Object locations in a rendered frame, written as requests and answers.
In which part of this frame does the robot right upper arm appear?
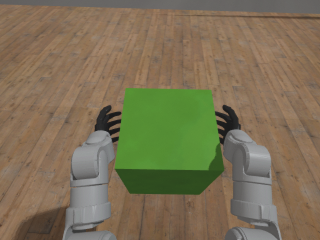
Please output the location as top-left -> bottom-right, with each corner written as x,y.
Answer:
224,226 -> 278,240

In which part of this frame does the carton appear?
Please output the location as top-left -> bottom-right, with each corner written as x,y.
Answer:
114,88 -> 225,195

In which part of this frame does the left robot hand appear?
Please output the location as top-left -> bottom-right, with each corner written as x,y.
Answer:
94,105 -> 122,143

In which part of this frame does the robot left upper arm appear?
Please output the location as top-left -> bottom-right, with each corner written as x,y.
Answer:
67,230 -> 117,240

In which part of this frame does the robot right forearm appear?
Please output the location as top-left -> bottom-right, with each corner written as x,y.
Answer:
223,129 -> 282,240

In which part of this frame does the right robot hand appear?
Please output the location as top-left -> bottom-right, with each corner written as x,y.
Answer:
215,105 -> 241,145

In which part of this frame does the robot left forearm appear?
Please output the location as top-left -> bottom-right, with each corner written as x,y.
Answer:
62,130 -> 115,240

